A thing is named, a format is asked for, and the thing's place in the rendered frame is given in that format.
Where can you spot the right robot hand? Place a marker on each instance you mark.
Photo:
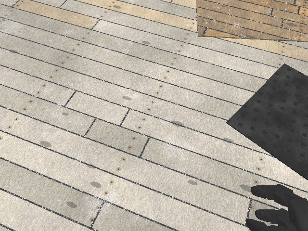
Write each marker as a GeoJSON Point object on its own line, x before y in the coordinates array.
{"type": "Point", "coordinates": [295, 219]}

